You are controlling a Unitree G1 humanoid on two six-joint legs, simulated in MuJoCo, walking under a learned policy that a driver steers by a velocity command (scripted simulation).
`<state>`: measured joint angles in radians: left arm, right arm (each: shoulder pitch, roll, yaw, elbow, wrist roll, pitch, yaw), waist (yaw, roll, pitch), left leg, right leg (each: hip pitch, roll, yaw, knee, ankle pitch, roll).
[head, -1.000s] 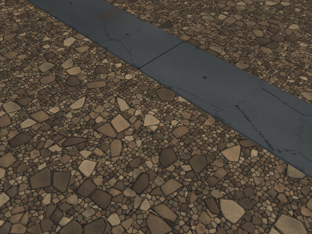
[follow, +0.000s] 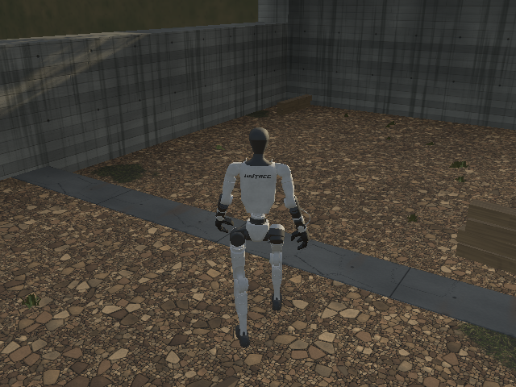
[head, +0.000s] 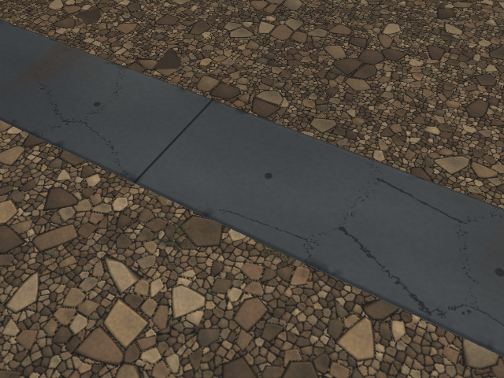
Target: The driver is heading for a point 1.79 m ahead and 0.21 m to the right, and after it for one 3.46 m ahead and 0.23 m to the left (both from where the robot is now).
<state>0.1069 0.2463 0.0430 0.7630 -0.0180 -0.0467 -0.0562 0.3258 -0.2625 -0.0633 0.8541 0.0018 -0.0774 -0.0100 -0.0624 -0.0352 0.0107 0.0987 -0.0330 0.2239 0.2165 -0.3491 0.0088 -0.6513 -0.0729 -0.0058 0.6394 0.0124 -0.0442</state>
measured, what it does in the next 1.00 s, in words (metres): walks ahead, turning right: right foot, then left foot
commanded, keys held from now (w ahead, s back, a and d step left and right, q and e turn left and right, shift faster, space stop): w+e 0.34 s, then w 0.66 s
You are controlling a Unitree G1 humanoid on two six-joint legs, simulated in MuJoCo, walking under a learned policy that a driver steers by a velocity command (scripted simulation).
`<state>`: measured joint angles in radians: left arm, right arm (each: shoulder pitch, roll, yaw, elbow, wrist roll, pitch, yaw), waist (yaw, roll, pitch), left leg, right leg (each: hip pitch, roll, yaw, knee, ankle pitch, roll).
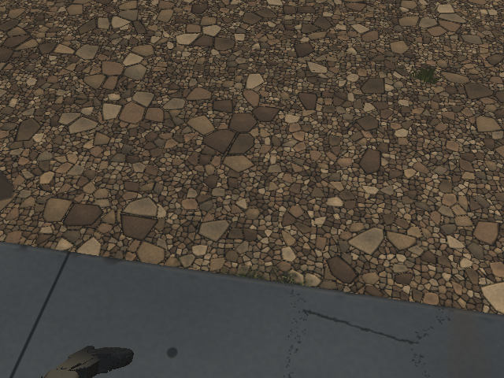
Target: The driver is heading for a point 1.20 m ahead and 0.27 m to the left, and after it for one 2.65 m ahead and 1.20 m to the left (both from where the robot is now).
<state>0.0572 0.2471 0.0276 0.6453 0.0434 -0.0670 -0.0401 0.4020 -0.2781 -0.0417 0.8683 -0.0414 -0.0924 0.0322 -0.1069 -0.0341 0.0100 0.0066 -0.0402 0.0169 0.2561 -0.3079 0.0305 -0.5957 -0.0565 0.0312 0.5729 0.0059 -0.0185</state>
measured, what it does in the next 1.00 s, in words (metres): walks ahead: right foot, then left foot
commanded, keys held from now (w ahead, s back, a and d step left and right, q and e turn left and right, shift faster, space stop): w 1.00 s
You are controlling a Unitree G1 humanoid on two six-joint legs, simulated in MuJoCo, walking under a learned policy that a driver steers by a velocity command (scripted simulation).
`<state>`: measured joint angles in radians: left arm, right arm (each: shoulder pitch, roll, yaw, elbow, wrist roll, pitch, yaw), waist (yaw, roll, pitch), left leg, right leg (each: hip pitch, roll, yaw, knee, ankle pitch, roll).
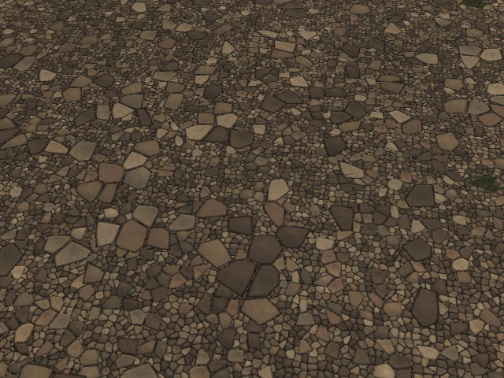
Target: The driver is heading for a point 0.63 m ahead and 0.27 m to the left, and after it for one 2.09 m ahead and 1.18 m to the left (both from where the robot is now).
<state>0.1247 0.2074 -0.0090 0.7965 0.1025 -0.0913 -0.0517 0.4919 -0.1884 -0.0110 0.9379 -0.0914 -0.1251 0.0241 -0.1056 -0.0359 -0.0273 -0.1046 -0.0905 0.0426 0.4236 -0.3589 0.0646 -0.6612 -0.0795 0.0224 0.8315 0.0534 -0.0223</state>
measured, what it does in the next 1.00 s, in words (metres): goes down, turning left: right foot 0.18 m lower, then left foot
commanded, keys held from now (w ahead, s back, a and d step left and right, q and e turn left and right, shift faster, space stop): w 0.02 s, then w+q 0.98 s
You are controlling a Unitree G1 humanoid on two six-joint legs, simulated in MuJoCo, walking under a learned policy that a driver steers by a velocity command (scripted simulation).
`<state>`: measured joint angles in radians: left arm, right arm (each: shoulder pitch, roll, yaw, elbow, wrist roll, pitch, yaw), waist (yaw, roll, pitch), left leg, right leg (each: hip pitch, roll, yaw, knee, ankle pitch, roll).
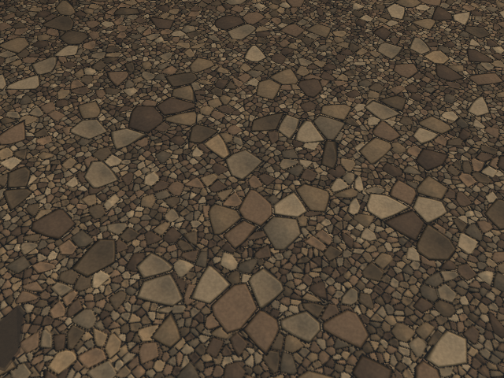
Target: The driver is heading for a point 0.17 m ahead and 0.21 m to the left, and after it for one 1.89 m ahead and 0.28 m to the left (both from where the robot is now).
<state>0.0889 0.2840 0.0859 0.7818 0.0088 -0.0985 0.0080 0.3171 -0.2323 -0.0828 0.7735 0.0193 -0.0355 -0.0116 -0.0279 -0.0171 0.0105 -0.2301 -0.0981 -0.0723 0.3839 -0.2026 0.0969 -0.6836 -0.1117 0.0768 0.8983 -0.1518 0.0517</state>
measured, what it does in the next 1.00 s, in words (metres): walks ahead, turning left: right foot, then left foot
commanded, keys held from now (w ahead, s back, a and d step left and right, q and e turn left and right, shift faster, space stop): w+q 0.18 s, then q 0.30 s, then no key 0.52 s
